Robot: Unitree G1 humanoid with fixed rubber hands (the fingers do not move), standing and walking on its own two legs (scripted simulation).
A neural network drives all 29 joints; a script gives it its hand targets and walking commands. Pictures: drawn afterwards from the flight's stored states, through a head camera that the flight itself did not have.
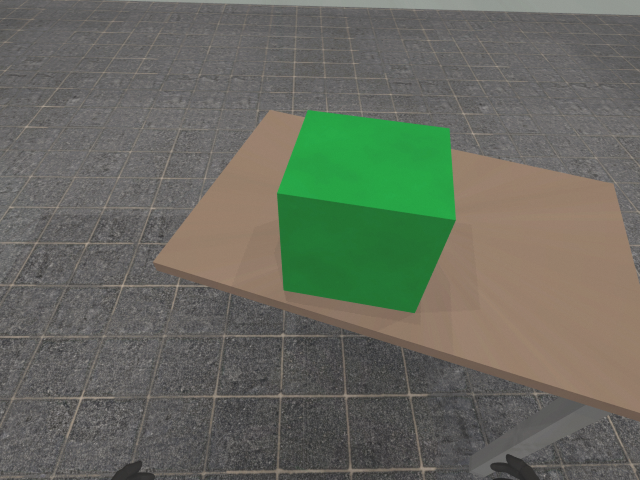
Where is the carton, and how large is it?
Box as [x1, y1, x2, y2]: [277, 110, 455, 312]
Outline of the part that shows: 308,110 277,192 284,290 414,312 455,220 449,128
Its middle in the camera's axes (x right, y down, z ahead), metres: +0.07 -0.04 +0.62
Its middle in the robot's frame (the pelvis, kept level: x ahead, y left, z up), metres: +0.49 -0.05 +0.03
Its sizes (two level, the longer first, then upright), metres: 0.221 0.196 0.224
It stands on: a table, 0.67 m high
